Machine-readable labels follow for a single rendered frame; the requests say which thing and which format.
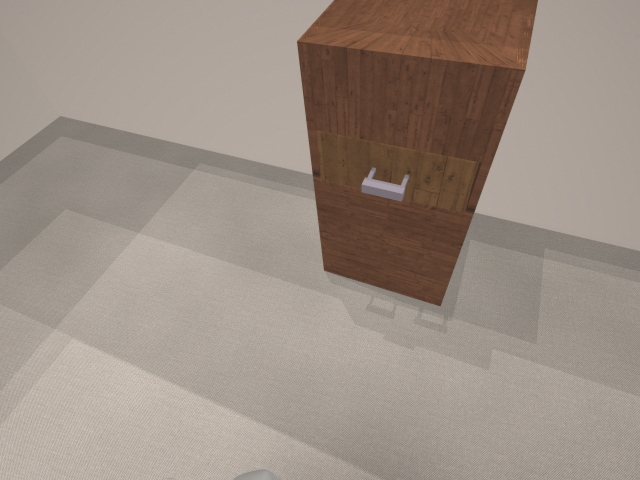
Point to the cabinet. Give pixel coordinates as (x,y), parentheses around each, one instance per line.
(439,76)

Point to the handle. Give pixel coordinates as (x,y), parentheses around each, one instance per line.
(384,189)

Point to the drawer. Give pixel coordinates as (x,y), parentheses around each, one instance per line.
(434,179)

